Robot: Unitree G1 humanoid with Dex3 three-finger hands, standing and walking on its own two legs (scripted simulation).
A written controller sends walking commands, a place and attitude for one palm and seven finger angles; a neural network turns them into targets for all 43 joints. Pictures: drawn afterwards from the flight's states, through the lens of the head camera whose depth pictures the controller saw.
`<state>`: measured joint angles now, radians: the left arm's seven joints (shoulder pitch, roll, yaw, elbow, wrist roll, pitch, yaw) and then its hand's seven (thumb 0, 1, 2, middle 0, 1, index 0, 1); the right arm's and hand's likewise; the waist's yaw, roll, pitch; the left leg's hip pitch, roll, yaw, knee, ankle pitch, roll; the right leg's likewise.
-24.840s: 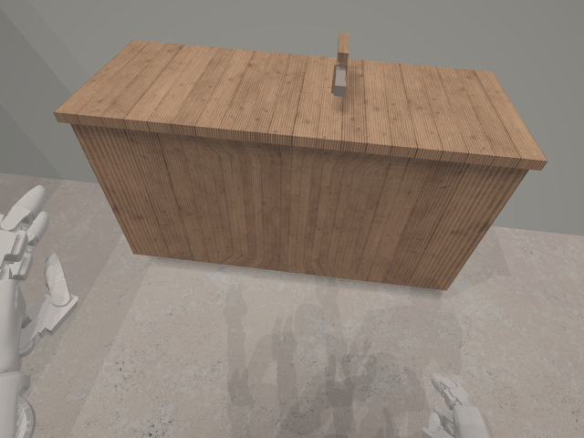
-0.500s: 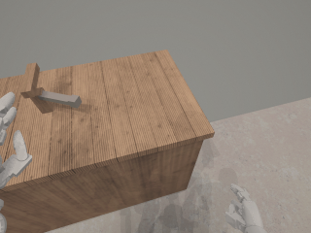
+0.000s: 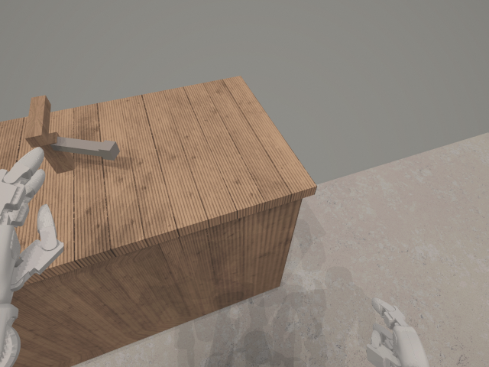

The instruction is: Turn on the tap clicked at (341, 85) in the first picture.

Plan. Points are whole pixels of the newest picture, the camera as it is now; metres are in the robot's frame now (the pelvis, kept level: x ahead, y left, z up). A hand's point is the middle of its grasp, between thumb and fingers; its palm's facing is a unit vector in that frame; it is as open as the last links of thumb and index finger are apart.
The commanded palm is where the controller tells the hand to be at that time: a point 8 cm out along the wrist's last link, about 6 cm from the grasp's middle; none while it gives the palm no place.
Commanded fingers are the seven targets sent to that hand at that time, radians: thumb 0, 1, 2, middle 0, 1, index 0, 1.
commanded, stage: come to a stop and stand still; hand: left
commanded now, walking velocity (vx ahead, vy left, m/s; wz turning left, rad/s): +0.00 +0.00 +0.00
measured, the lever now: (109, 150) +0.50 +0.31 +0.05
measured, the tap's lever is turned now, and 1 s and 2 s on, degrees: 60 60 60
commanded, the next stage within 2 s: look again from close up in 1.56 s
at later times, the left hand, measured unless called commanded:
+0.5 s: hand out of the picture +0.11 +0.32 +0.17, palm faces +0.46 -0.82 -0.35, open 7.4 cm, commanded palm +0.05 +0.35 +0.18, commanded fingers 0.00 0.90 0.90 -0.20 -0.30 -0.20 -0.30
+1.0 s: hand out of the picture -0.04 +0.42 +0.17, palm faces +0.50 -0.80 -0.33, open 7.5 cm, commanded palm -0.10 +0.42 +0.18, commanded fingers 0.00 0.90 0.90 -0.20 -0.30 -0.20 -0.30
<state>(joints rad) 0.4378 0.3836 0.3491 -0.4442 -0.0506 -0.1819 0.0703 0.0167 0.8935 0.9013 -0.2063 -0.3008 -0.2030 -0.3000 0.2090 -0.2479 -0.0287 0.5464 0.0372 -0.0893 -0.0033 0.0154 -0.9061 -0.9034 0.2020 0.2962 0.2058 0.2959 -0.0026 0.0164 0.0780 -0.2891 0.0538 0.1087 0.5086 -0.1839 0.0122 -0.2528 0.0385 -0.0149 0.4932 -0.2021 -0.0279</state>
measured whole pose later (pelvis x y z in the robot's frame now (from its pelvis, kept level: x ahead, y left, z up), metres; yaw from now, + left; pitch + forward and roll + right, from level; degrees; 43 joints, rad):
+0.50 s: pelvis -0.09 +0.06 -0.03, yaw +3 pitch -8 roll -3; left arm 0.32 0.39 0.38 -0.48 -0.01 -0.19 0.06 0.02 0.89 0.90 -0.21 -0.30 -0.21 -0.30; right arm 0.20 -0.19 0.03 0.58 0.01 -0.13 0.01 0.01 -0.90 -0.90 0.20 0.30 0.21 0.30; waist 0.04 -0.01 0.10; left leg -0.45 -0.02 0.07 0.77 -0.41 0.02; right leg -0.37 -0.01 0.00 0.68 -0.27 -0.03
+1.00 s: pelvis -0.25 +0.14 -0.01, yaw +2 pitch -5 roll +4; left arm 0.29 0.39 0.42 -0.40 -0.02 -0.18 0.08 0.02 0.89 0.90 -0.21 -0.30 -0.21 -0.30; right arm 0.26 -0.16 0.00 0.64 -0.01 -0.19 -0.02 0.02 -0.91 -0.90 0.20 0.30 0.21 0.30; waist 0.04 -0.12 0.07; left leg -0.14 -0.05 0.07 0.53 -0.30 0.01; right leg -0.52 0.03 0.04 1.04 -0.43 -0.04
